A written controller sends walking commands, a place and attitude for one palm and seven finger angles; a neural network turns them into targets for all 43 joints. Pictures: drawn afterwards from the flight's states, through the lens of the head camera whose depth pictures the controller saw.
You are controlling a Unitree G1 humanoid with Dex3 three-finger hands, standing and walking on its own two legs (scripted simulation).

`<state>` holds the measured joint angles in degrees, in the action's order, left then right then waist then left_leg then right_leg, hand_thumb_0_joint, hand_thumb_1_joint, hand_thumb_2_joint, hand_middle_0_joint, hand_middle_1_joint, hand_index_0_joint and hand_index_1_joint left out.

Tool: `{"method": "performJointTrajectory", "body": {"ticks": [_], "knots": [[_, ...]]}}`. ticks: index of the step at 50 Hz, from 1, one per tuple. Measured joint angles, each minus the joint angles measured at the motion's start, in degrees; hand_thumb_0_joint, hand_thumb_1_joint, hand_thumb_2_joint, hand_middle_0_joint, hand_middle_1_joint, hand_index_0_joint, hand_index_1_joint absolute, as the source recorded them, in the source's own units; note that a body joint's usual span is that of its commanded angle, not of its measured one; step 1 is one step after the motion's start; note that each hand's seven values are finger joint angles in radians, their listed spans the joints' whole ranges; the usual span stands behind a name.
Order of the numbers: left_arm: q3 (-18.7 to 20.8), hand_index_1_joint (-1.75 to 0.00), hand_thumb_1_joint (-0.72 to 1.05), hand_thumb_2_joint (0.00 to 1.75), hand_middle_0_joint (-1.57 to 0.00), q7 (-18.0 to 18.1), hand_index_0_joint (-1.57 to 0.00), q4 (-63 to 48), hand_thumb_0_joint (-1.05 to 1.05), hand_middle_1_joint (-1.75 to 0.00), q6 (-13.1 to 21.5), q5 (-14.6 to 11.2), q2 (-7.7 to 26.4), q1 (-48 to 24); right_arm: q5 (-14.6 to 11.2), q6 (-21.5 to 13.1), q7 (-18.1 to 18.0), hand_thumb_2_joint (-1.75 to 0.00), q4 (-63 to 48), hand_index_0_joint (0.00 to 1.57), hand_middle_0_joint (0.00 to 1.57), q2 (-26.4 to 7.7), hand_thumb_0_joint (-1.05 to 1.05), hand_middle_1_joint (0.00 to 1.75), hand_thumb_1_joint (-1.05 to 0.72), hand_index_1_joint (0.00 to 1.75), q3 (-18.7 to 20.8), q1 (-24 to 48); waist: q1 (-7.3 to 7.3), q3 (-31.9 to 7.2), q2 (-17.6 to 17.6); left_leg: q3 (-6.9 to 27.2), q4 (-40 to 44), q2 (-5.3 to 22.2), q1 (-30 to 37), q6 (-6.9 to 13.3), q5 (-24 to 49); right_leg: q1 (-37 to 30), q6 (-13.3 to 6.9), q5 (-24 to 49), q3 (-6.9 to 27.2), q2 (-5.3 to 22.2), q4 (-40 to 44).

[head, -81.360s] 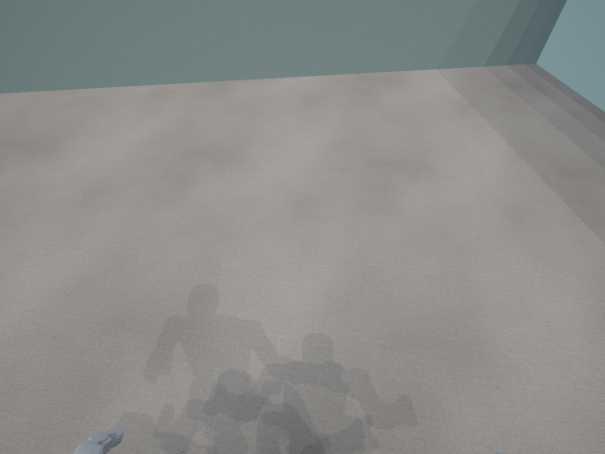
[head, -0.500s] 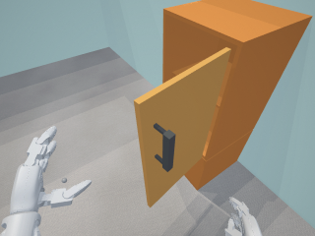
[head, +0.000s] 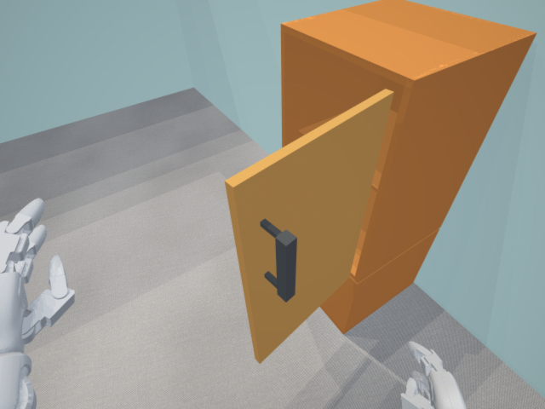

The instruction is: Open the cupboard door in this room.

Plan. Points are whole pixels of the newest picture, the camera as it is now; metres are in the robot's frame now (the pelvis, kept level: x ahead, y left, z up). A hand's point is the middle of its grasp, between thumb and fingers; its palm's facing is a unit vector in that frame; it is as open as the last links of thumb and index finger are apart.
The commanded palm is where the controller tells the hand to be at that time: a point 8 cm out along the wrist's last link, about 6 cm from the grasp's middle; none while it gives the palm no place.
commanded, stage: draw the hand back to the body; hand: left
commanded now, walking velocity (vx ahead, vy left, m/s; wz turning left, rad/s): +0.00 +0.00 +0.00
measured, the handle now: (277, 261) +0.34 +0.05 +0.04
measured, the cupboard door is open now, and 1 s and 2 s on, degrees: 99 99 99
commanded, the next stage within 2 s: step back with the hand held close in 0.18 s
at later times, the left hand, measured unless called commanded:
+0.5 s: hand (77, 293) +0.18 +0.25 +0.16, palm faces +0.42 -0.77 -0.49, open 7.4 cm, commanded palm +0.12 +0.29 +0.17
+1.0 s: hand (4, 369) +0.10 +0.28 +0.15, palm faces +0.44 -0.77 -0.46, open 7.4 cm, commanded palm +0.04 +0.32 +0.17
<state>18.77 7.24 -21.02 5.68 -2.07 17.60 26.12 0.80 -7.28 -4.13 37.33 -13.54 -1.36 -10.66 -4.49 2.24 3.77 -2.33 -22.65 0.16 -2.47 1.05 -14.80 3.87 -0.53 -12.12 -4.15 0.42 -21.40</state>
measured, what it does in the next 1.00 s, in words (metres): shifts its weight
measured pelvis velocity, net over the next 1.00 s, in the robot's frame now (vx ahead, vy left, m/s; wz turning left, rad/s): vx -0.10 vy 0.02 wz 0.00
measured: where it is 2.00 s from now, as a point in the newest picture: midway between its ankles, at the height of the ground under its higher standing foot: outside the picture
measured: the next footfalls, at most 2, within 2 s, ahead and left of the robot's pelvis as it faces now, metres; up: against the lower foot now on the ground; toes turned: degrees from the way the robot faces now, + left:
right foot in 1.22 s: -0.15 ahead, -0.09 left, +0.00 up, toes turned +3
left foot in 1.64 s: -0.07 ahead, +0.10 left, +0.00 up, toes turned -1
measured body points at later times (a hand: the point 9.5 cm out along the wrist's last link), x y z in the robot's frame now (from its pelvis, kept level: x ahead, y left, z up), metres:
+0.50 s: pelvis -0.02 -0.01 +0.00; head -0.01 -0.04 +0.45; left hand +0.15 +0.29 +0.18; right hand +0.17 -0.25 -0.09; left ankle -0.02 +0.10 -0.74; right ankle +0.00 -0.11 -0.74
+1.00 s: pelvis -0.10 +0.02 -0.02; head -0.08 +0.03 +0.43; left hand +0.07 +0.32 +0.17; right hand +0.08 -0.22 -0.09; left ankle -0.02 +0.10 -0.74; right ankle +0.00 -0.11 -0.74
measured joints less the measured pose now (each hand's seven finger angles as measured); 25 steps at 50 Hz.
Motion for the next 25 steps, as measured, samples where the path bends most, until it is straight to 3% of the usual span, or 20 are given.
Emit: {"method": "performJointTrajectory", "body": {"ticks": [17, 21, 25], "knots": [[0.2, -0.31, 0.89, 0.9, -0.21, -0.3, -0.21, 0.2, 0.01, -0.3, 0.9, -0.1, 0.8, 0.0, -0.2, -0.5, -0.5, -0.9, 0.7, 0.2, 0.2, 0.4, 0.01, 0.3, -0.9, 0.3, 0.1, -0.2, 0.37, 0.1, 0.8, 0.5, 0.1, 1.3, -0.1, -1.1, 0.7, -0.2, -1.3, 0.8, -0.5, -1.3, 0.7], [3.4, -0.31, 0.89, 0.9, -0.21, -0.4, -0.21, -0.3, 0.01, -0.3, 3.4, 0.2, 2.6, -0.3, -0.4, 1.3, -0.2, -0.9, -0.8, 0.2, 0.2, 0.1, 0.01, 0.3, -0.9, 0.3, 0.0, 0.8, 1.82, -0.3, 0.8, 0.9, -1.8, 1.9, -4.3, -1.2, 0.6, 2.9, -1.5, 1.7, -1.0, -1.8, 0.9], [3.4, -0.31, 0.89, 0.9, -0.21, -0.6, -0.21, -1.7, 0.01, -0.3, 3.8, 0.1, 3.1, 2.0, -0.6, 2.9, -0.1, -0.9, -2.4, 0.2, 0.2, -0.7, 0.01, 0.3, -0.9, 0.3, 0.7, 1.7, 3.04, 0.4, 0.6, 0.2, -2.5, 1.7, -7.4, -1.0, 1.2, 6.4, -1.2, 2.5, -0.3, -1.6, 0.0]]}}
